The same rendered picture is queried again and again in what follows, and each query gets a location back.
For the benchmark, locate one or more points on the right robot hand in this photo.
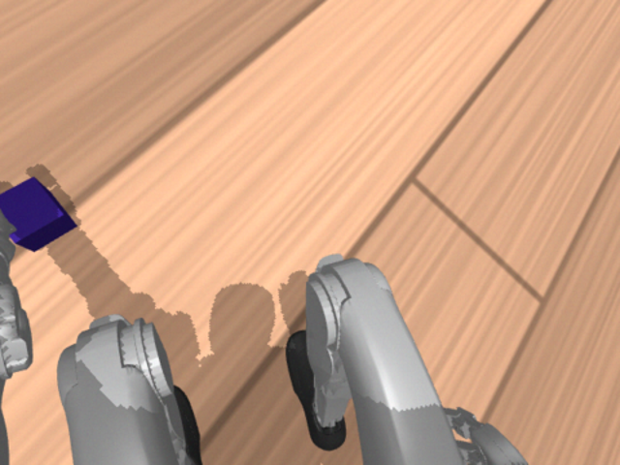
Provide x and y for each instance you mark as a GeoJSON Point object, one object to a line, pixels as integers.
{"type": "Point", "coordinates": [490, 446]}

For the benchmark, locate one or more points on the cube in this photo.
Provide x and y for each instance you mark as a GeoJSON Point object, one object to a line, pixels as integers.
{"type": "Point", "coordinates": [36, 214]}

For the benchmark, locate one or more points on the left robot arm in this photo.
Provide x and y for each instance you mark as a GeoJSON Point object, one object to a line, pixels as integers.
{"type": "Point", "coordinates": [16, 350]}

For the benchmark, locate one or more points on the left robot foot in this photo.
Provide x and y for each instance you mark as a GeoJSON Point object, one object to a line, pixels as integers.
{"type": "Point", "coordinates": [190, 428]}

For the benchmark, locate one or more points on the right robot foot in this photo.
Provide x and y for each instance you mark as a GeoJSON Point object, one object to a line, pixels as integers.
{"type": "Point", "coordinates": [302, 378]}

